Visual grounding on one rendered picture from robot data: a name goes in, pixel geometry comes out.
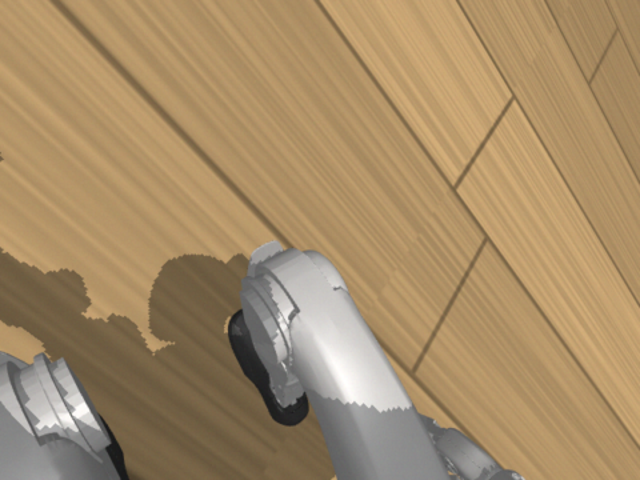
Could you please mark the right robot hand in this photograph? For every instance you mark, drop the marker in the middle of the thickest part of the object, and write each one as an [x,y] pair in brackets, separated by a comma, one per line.
[460,454]

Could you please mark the left robot foot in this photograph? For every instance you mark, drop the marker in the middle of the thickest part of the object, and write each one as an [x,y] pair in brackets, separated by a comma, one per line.
[115,453]

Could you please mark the right robot foot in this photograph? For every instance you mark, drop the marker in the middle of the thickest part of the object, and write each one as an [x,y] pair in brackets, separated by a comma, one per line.
[253,368]

